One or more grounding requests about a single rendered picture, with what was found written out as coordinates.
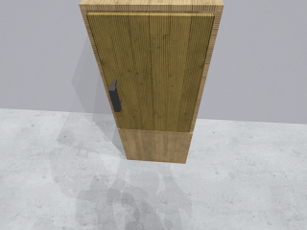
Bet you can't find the cupboard door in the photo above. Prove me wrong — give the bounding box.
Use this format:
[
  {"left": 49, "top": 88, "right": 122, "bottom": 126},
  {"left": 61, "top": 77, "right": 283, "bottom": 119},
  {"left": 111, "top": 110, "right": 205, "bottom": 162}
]
[{"left": 86, "top": 12, "right": 215, "bottom": 133}]

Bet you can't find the handle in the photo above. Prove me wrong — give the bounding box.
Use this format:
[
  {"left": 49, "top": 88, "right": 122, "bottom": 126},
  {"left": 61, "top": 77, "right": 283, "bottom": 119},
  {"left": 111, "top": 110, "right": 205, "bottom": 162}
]
[{"left": 108, "top": 80, "right": 122, "bottom": 112}]

